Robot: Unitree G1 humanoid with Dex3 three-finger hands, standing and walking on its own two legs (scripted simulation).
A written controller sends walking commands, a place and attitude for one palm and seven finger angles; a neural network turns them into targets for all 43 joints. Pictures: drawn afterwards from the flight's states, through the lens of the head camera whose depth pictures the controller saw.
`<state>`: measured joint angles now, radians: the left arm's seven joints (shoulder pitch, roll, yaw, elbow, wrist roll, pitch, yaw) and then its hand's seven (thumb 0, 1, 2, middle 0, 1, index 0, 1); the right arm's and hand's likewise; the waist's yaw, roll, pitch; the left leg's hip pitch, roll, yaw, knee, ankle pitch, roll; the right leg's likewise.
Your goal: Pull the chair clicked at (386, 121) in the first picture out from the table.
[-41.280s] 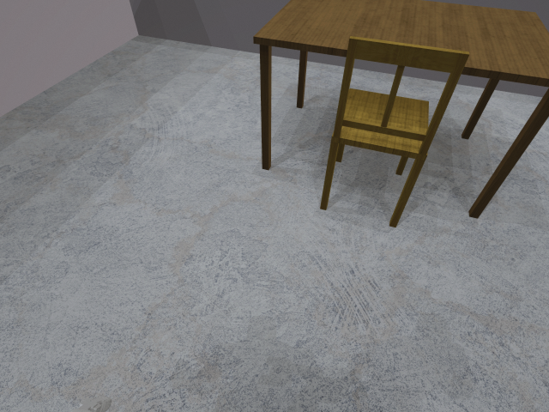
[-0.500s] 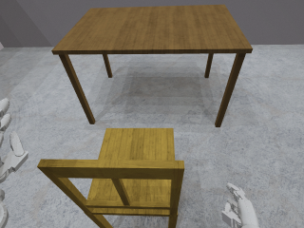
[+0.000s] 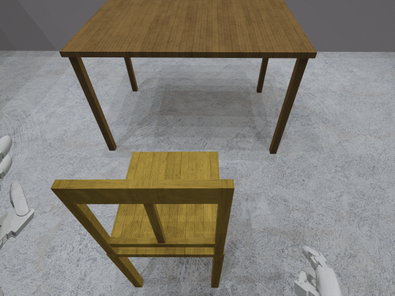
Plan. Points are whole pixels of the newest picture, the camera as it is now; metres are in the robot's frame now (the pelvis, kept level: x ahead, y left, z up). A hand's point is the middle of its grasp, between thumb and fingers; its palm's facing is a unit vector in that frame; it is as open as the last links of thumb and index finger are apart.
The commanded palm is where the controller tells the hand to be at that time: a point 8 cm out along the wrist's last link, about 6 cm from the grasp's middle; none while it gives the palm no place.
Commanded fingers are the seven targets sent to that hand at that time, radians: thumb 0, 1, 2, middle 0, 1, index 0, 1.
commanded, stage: step back with the hand held close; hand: left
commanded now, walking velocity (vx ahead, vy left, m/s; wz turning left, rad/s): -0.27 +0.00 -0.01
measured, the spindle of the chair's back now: (156, 223) +0.31 +0.14 -0.11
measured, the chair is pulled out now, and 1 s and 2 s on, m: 0.63 0.63 0.63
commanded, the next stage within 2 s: stop stepping back and stand still in 0.80 s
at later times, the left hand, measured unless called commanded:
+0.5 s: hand out of the picture +0.15 +0.28 +0.17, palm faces +0.47 -0.76 -0.46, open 7.4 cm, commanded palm +0.08 +0.32 +0.18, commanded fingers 0.00 0.90 0.90 -0.20 -0.30 -0.20 -0.30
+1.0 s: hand out of the picture +0.09 +0.24 +0.17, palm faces +0.27 -0.79 -0.55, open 7.4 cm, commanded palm +0.03 +0.30 +0.18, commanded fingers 0.00 0.90 0.90 -0.20 -0.30 -0.20 -0.30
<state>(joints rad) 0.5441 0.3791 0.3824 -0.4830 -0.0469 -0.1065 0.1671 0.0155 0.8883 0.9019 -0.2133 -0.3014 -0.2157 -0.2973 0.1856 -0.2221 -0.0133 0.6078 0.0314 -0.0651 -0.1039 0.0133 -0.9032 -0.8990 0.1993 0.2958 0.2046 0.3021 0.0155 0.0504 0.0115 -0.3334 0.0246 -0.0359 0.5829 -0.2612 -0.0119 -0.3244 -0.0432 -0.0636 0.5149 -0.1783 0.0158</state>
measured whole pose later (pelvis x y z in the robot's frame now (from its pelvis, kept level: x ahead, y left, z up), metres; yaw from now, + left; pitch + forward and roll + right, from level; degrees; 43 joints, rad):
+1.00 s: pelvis -0.12 +0.00 +0.00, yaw -2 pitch +3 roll -1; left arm 0.66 0.46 0.45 -0.58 -0.06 -0.23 0.11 0.01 0.88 0.90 -0.22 -0.30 -0.22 -0.30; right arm 0.18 -0.21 -0.03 0.64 0.04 -0.12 -0.07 0.01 -0.90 -0.90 0.20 0.30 0.21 0.30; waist -0.03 -0.01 0.01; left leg -0.41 0.02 -0.01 0.73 -0.31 -0.01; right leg -0.27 -0.03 -0.02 0.52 -0.30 0.03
